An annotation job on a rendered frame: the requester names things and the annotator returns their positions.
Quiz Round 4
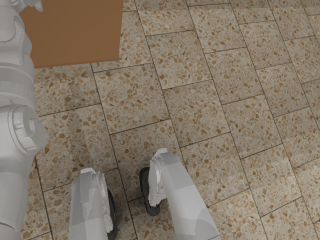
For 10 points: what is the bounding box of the robot left upper arm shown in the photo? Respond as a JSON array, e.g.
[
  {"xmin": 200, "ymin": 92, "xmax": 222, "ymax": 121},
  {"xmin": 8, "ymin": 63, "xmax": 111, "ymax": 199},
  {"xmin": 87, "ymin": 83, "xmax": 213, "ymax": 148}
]
[{"xmin": 0, "ymin": 103, "xmax": 47, "ymax": 240}]

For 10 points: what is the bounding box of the right robot thigh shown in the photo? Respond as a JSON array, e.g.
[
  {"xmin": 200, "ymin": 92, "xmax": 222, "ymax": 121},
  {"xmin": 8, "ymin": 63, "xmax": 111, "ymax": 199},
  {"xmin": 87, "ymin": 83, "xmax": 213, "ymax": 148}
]
[{"xmin": 149, "ymin": 152, "xmax": 221, "ymax": 240}]

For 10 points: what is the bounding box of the cabinet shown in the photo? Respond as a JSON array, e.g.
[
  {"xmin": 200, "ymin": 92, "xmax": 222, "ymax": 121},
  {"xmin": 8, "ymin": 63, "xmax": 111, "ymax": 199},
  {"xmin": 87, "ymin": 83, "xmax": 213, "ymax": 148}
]
[{"xmin": 19, "ymin": 0, "xmax": 124, "ymax": 69}]

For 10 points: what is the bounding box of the robot left forearm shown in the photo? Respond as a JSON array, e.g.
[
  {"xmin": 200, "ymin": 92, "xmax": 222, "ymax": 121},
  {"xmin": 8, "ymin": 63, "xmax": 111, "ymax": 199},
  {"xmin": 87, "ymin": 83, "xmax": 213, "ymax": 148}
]
[{"xmin": 0, "ymin": 6, "xmax": 36, "ymax": 112}]

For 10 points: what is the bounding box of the robot left hand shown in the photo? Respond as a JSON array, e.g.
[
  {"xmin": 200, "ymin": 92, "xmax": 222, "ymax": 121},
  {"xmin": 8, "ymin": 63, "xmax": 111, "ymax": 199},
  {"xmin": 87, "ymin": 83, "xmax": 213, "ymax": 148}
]
[{"xmin": 0, "ymin": 0, "xmax": 43, "ymax": 15}]

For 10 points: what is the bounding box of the left robot thigh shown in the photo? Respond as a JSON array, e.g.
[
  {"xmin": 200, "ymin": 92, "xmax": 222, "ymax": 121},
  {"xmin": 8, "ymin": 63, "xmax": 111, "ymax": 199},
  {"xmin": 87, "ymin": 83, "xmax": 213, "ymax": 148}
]
[{"xmin": 68, "ymin": 171, "xmax": 108, "ymax": 240}]

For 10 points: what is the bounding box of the robot thigh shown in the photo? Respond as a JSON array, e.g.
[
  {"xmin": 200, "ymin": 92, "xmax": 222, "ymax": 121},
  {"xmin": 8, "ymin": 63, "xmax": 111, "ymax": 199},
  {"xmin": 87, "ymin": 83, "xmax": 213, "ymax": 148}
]
[
  {"xmin": 149, "ymin": 152, "xmax": 221, "ymax": 240},
  {"xmin": 68, "ymin": 171, "xmax": 108, "ymax": 240}
]

